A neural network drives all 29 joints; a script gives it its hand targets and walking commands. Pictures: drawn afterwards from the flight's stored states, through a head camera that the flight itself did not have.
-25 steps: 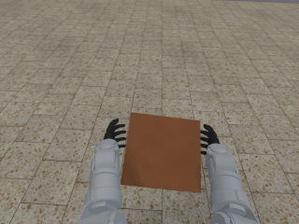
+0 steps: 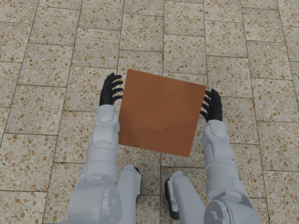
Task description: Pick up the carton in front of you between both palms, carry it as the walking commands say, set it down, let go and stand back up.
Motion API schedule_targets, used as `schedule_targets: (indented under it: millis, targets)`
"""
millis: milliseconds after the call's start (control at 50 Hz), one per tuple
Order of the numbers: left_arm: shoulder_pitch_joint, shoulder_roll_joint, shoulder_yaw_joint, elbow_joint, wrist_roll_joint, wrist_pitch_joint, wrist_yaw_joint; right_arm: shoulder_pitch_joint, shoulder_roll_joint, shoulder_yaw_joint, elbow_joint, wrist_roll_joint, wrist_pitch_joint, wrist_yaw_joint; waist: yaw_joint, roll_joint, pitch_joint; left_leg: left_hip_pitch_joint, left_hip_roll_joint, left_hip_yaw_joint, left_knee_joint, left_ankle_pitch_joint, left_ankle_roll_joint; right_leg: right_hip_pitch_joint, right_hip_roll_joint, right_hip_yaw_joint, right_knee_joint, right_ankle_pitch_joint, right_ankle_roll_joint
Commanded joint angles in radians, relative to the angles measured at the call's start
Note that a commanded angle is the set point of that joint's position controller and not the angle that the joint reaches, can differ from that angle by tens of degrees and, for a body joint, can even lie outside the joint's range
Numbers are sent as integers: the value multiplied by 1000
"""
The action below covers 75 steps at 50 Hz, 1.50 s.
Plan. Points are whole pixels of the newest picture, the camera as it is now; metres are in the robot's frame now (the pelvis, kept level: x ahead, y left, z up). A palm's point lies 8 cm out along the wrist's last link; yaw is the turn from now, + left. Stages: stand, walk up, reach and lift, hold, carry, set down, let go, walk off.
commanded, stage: set down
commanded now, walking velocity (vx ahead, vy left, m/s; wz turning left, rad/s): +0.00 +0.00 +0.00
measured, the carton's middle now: (156, 109) +0.43 +0.00 -0.17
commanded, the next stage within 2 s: none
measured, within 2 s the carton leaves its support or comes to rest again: rests again in 1.94 s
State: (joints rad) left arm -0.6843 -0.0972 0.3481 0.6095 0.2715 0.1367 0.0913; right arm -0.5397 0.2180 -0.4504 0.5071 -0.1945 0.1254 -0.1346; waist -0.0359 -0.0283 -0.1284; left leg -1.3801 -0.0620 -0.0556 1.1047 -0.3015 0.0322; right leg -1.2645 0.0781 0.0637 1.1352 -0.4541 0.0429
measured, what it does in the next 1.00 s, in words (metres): lowers itself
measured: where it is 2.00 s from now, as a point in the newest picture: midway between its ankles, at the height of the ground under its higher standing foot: (152, 200)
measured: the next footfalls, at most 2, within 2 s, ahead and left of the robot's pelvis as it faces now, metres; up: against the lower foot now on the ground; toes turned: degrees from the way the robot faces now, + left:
none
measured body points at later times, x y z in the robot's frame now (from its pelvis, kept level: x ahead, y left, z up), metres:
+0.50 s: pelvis -0.03 +0.00 -0.13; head +0.23 +0.04 +0.23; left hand +0.47 +0.14 -0.22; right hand +0.41 -0.15 -0.22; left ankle +0.09 +0.09 -0.63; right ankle +0.03 -0.14 -0.63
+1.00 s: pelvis -0.05 +0.00 -0.24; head +0.29 +0.05 +0.06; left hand +0.51 +0.15 -0.38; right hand +0.44 -0.14 -0.38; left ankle +0.09 +0.09 -0.63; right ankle +0.03 -0.14 -0.63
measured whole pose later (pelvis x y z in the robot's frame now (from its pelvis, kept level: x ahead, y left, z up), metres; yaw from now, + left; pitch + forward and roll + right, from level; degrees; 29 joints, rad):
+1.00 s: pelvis -0.05 +0.00 -0.24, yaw -7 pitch +44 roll -9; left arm -1.39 0.29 0.17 1.06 0.14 0.23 0.07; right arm -1.12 0.14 -0.56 0.69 -0.10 0.22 -0.23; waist -0.02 -0.06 0.07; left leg -2.29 -0.10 -0.09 1.95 -0.43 0.01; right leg -2.14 0.17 0.00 1.98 -0.63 0.10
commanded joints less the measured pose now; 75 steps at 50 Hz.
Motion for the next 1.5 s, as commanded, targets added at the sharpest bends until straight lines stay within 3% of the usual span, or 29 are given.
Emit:
schedule_targets:
  millis: [0,40,60,100,340,440,460,500,540,640,660,700,720,760,780,800,820,840,900,1000,1020,1100,1160,1180,1220,1240,1280,1340,1480]
  targets:
    - [-456,-837,-507,109,-63,24,-241,-648,721,549,-1,20,-9,269,-45,42,-822,754,-48,-83,-1,199,-19,-79,88,-62,-26,148,-4]
    - [-375,-833,-506,136,-60,49,-244,-598,789,591,23,91,14,273,77,124,-826,723,-52,-46,13,238,-24,-132,86,-43,18,181,-2]
    - [-404,-878,-507,152,-77,49,-246,-631,782,553,10,51,16,279,-22,83,-840,684,-51,-53,40,225,-33,-117,96,-59,20,170,1]
    - [-459,-816,-430,224,-25,65,-250,-755,768,493,47,45,37,275,63,89,-766,622,-54,-41,38,39,-21,-216,99,-60,44,22,17]
    - [-630,-776,-448,241,-100,59,-245,-861,730,493,-14,71,19,218,-37,114,-997,482,-60,-36,309,151,-31,-390,105,-102,275,96,23]
    - [-751,-724,-441,261,-133,62,-240,-971,708,514,32,142,41,201,34,135,-960,337,-59,24,354,87,-39,-397,112,-93,330,59,21]
    - [-762,-721,-429,304,-128,76,-240,-1035,677,454,0,104,40,199,-27,173,-959,278,-71,1,371,22,-34,-424,108,-114,363,51,24]
    - [-788,-657,-407,328,-103,77,-240,-1043,654,443,75,97,59,185,45,156,-899,170,-76,29,404,2,-39,-455,112,-122,406,21,32]
    - [-857,-665,-405,277,-139,58,-248,-996,710,422,106,113,58,175,-13,127,-970,245,-64,34,440,113,-33,-428,128,-117,386,72,24]
    - [-888,-634,-423,380,-118,87,-246,-1172,637,424,41,123,51,164,48,165,-1000,179,-58,26,510,72,-30,-484,122,-131,483,49,38]
    - [-914,-653,-408,386,-179,81,-249,-1154,635,412,45,105,52,161,-30,136,-1005,203,-59,-22,496,30,-25,-537,120,-154,522,41,36]
    - [-918,-560,-402,346,-158,78,-247,-1178,652,433,41,176,56,167,85,145,-1027,144,-46,51,562,106,-30,-499,110,-125,537,78,46]
    - [-906,-666,-404,376,-180,73,-253,-1182,642,436,62,112,50,158,-10,97,-1026,128,-54,14,564,133,-35,-496,119,-155,547,88,40]
    - [-965,-610,-415,378,-193,82,-264,-1209,626,423,74,137,58,153,28,132,-979,148,-49,9,578,101,-29,-574,111,-163,577,65,38]
    - [-1023,-625,-472,317,-241,68,-263,-1225,589,397,84,105,44,148,-87,139,-1038,169,-39,2,611,128,-39,-562,115,-170,595,100,24]
    - [-987,-596,-460,322,-210,73,-263,-1242,596,421,43,169,33,142,60,211,-1064,178,-36,25,638,161,-42,-576,112,-142,620,106,23]
    - [-1034,-533,-468,340,-207,68,-254,-1240,597,374,97,110,53,139,-46,184,-1037,185,-40,-14,634,105,-45,-609,119,-170,637,74,31]
    - [-973,-552,-429,397,-213,79,-267,-1256,624,417,57,134,46,135,38,131,-1002,139,-41,17,632,158,-29,-605,123,-151,598,57,37]
    - [-1037,-507,-446,388,-213,68,-253,-1268,625,407,109,188,54,149,60,148,-950,127,-25,-7,681,166,-26,-723,112,-160,687,47,34]
    - [-1217,-449,-496,364,-284,67,-263,-1364,556,352,122,151,51,136,-44,177,-958,100,-25,-12,711,29,-30,-646,112,-178,732,51,22]
    - [-1207,-507,-507,325,-299,69,-264,-1387,554,378,81,213,35,130,7,277,-989,114,-30,12,742,98,-41,-636,106,-148,738,64,8]
    - [-1159,-477,-475,432,-284,45,-279,-1409,568,382,135,217,33,136,65,185,-894,-14,-19,22,815,146,-15,-617,114,-136,787,114,16]
    - [-1147,-392,-440,556,-285,53,-296,-1384,529,334,180,159,42,124,-28,59,-760,-110,-13,-17,805,63,3,-626,116,-180,791,60,35]
    - [-1121,-414,-402,482,-297,48,-302,-1414,534,429,103,224,37,126,81,57,-826,-81,-27,9,823,143,4,-619,108,-159,801,76,31]
    - [-1164,-417,-423,499,-319,39,-307,-1334,543,392,197,172,43,129,-31,55,-774,-110,-18,14,854,153,-3,-577,106,-162,794,110,26]
    - [-1183,-417,-433,462,-290,42,-311,-1313,607,425,178,238,56,144,131,78,-777,-82,-18,41,820,163,-6,-616,116,-127,780,96,26]
    - [-1114,-483,-440,495,-293,32,-315,-1340,601,395,165,202,38,152,23,46,-753,-142,-19,8,847,213,7,-630,125,-165,820,150,33]
    - [-1116,-396,-403,451,-304,28,-326,-1332,579,416,154,193,36,146,89,-28,-756,-191,-30,26,843,162,9,-604,111,-150,800,97,28]
    - [-1112,-394,-352,554,-246,45,-349,-1260,515,311,245,142,47,162,39,50,-568,-205,-9,-1,853,104,15,-716,114,-143,809,41,18]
